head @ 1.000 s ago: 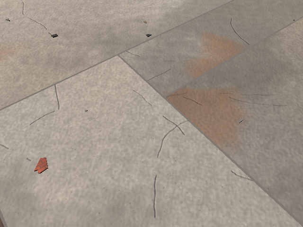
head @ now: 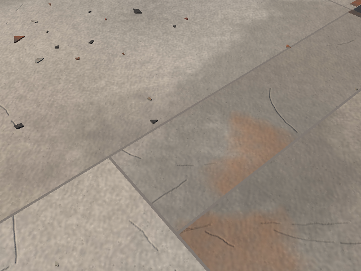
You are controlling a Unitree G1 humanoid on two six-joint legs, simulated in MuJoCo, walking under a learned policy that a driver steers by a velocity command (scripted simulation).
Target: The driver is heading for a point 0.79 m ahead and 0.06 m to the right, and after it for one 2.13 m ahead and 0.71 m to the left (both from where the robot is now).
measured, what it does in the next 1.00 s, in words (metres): walks ahead: left foot, then right foot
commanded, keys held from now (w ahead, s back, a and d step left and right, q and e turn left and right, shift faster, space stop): w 0.86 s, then no key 0.14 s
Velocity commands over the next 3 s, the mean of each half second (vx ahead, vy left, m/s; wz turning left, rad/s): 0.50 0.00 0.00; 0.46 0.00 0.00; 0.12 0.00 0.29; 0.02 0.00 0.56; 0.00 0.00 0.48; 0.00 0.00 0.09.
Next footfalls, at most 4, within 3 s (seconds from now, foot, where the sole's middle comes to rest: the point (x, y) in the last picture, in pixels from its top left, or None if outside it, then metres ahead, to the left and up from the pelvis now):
0.22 left None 0.31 0.16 -0.79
0.76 right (225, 244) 0.62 -0.08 -0.79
1.24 left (172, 204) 0.78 0.13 -0.79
1.66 right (227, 208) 0.77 -0.10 -0.79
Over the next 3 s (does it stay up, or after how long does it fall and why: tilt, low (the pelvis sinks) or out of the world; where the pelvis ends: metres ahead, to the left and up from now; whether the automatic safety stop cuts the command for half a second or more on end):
stays up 0.71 0.03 -0.01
